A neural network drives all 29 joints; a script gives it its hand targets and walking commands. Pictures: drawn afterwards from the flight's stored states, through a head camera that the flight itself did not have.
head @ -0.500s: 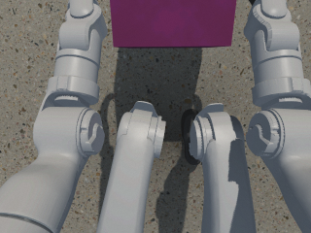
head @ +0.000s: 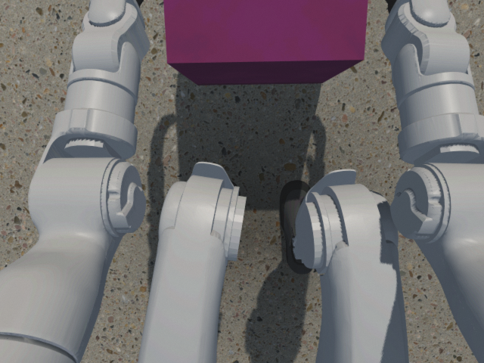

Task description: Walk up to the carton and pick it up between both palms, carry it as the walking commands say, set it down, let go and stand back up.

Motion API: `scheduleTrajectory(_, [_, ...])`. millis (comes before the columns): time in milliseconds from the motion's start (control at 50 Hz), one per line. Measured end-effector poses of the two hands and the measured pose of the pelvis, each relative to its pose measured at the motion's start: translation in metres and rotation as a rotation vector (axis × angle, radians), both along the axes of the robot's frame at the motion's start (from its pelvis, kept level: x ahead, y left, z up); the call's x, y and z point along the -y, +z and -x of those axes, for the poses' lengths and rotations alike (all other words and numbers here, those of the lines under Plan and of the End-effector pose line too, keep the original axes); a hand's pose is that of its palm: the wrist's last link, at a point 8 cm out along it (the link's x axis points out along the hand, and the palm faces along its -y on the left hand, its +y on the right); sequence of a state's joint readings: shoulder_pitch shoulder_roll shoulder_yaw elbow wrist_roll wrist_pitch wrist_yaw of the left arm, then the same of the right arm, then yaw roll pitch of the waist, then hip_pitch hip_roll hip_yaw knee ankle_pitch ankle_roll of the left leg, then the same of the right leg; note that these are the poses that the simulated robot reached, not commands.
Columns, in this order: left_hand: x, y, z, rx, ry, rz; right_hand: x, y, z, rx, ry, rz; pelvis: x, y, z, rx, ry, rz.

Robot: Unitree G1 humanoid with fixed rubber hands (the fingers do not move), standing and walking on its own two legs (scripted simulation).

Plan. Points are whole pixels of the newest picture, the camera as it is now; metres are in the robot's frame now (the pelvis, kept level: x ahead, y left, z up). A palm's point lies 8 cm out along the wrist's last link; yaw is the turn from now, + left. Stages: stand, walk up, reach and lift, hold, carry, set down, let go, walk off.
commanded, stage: set down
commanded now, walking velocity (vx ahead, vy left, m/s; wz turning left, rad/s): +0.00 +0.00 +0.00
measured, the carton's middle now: out of the picture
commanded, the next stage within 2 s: none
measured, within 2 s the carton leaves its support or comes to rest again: neither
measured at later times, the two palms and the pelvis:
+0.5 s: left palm out of the picture +0.55 +0.19 -0.13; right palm out of the picture +0.55 -0.16 -0.13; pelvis +0.02 +0.00 +0.00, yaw +0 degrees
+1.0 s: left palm out of the picture +0.55 +0.19 -0.14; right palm out of the picture +0.56 -0.16 -0.14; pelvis +0.02 +0.00 -0.01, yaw +0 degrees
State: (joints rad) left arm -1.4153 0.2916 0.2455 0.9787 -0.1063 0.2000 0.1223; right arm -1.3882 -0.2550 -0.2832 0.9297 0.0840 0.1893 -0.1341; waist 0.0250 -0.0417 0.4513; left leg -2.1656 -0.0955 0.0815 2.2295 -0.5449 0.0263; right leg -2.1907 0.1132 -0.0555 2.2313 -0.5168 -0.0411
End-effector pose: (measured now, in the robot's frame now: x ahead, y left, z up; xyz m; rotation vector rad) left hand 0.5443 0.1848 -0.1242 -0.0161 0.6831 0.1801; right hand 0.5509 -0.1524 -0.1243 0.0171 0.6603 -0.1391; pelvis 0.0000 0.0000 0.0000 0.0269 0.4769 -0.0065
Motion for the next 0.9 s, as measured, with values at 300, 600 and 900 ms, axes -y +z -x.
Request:
scheduleTrajectory(300, [-0.002, -0.001, -0.002, -0.015, -0.014, 0.027, 0.003, -0.001, -0.003, -0.019, 0.02, -0.025, 0.003, -0.001, -0.019, -0.123, 0.004, 0.0])
scheduleTrajectory(600, [-0.002, -0.004, -0.001, 0.01, -0.026, 0.026, 0.004, -0.004, -0.003, 0.004, 0.022, -0.026, 0.001, -0.004, -0.021, -0.123, 0.001, 0.003])
scheduleTrajectory(900, [-0.003, -0.011, -0.006, 0.004, -0.022, 0.029, 0.006, -0.011, -0.01, -0.005, 0.047, -0.021, 0.004, -0.005, -0.023, -0.121, 0.001, 0.0])
